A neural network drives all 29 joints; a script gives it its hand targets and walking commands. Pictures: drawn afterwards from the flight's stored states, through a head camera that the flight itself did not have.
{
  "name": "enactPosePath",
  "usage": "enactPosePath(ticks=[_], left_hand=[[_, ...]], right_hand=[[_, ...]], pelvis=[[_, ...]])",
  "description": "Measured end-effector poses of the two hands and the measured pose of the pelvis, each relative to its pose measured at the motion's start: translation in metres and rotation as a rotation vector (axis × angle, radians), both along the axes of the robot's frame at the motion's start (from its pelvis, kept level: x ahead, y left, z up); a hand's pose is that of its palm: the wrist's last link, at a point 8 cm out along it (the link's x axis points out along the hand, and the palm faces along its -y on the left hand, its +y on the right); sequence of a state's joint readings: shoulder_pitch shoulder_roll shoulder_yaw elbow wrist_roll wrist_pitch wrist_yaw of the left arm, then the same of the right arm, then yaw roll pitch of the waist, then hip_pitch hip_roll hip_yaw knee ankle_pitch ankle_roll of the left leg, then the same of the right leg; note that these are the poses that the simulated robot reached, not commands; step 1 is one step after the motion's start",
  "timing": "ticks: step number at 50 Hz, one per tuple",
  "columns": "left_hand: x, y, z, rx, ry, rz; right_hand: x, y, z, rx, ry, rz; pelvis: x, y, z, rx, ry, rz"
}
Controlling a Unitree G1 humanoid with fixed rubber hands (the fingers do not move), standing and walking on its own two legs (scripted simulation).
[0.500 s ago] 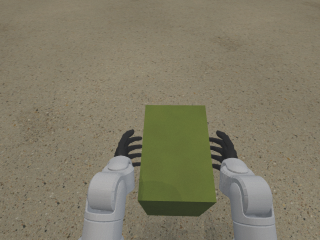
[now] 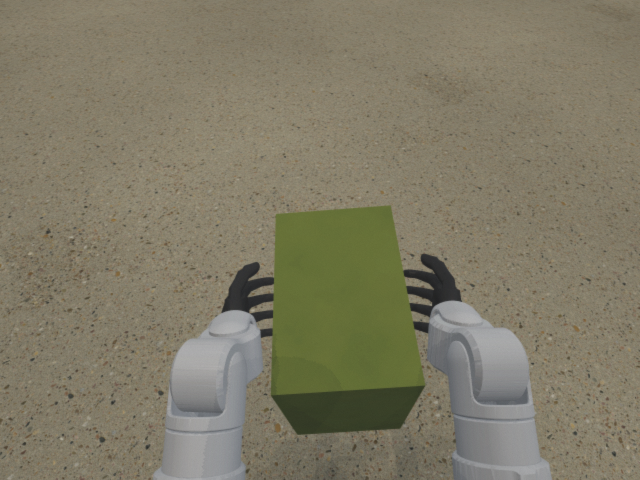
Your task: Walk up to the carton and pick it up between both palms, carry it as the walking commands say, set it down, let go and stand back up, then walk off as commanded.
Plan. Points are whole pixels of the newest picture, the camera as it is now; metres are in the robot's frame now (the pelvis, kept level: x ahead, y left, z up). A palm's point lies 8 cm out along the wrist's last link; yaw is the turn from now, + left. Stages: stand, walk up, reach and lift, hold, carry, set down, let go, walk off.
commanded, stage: carry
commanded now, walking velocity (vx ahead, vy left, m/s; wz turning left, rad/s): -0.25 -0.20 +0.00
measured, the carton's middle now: (341, 327) +0.33 +0.02 +0.01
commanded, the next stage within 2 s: none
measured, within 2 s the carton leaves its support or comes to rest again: neither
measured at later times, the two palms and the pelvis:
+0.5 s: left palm (320, 427) +0.19 +0.04 +0.06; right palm (557, 438) +0.19 -0.20 +0.06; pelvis -0.11 -0.08 -0.02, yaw -1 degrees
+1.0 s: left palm out of the picture +0.03 -0.02 +0.09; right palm out of the picture +0.07 -0.25 +0.11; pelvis -0.25 -0.17 +0.01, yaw +1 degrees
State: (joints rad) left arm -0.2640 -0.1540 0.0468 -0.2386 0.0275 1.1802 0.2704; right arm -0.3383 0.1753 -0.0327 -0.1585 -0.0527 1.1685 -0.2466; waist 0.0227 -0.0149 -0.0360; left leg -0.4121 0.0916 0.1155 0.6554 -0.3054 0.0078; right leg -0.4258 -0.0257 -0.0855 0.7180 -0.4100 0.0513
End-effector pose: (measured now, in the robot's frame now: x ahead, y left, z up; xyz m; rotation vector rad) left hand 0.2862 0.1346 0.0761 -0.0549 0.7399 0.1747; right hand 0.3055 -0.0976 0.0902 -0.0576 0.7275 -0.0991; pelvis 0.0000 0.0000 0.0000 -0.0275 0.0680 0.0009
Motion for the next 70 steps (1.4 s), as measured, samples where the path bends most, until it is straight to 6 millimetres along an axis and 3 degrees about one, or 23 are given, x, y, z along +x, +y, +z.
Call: enactPosePath(ticks=[6, 15, 23, 28, 36, 42, 46, 51, 55, 62, 66, 70], left_hand=[[-0.006, -0.011, 0.001, 0.017, -0.011, 0.019], [-0.03, -0.054, -0.002, -0.002, -0.038, -0.062], [-0.085, -0.091, -0.013, 0.047, -0.002, -0.066], [-0.12, -0.106, -0.013, 0.054, 0.044, -0.068], [-0.162, -0.116, -0.001, -0.012, -0.027, -0.038], [-0.213, -0.121, 0.004, -0.021, -0.014, 0.008], [-0.235, -0.132, 0.012, -0.017, -0.019, 0.047], [-0.256, -0.164, 0.016, -0.014, -0.028, 0.075], [-0.272, -0.209, 0.012, 0.001, -0.051, 0.061], [-0.316, -0.286, -0.002, 0.048, 0.022, -0.102], [-0.345, -0.308, -0.003, 0.032, -0.032, -0.142], [-0.386, -0.315, -0.008, -0.003, -0.049, -0.119]], right_hand=[[-0.003, -0.01, -0.004, 0.028, -0.014, 0.004], [-0.049, -0.055, -0.004, 0.012, -0.044, -0.081], [-0.1, -0.092, -0.022, 0.041, -0.008, -0.07], [-0.136, -0.107, -0.025, 0.035, 0.037, -0.055], [-0.177, -0.117, -0.004, -0.027, -0.032, -0.034], [-0.21, -0.12, 0.01, -0.047, -0.019, 0.027], [-0.224, -0.13, 0.017, -0.035, -0.023, 0.053], [-0.244, -0.163, 0.015, -0.004, -0.031, 0.054], [-0.265, -0.208, 0.005, 0.03, -0.057, 0.024], [-0.345, -0.286, -0.018, 0.044, 0.009, -0.109], [-0.383, -0.308, -0.013, 0.03, -0.041, -0.153], [-0.416, -0.315, -0.007, -0.02, -0.054, -0.119]], pelvis=[[-0.01, -0.013, -0.003, -0.015, -0.006, -0.015], [-0.047, -0.033, -0.011, 0.01, -0.033, -0.012], [-0.093, -0.07, -0.021, 0.02, -0.061, -0.022], [-0.122, -0.086, -0.011, 0.046, -0.057, -0.001], [-0.168, -0.107, -0.01, 0.014, -0.026, 0.032], [-0.201, -0.127, 0.001, -0.015, -0.071, 0.04], [-0.223, -0.148, 0.006, -0.026, -0.07, 0.037], [-0.253, -0.183, 0.004, -0.031, -0.045, 0.02], [-0.279, -0.22, -0.008, -0.02, -0.029, -0.001], [-0.333, -0.252, -0.002, 0.031, -0.036, 0.017], [-0.367, -0.265, -0.01, 0.016, -0.041, 0.013], [-0.401, -0.282, -0.015, 0.014, -0.058, 0.002]])
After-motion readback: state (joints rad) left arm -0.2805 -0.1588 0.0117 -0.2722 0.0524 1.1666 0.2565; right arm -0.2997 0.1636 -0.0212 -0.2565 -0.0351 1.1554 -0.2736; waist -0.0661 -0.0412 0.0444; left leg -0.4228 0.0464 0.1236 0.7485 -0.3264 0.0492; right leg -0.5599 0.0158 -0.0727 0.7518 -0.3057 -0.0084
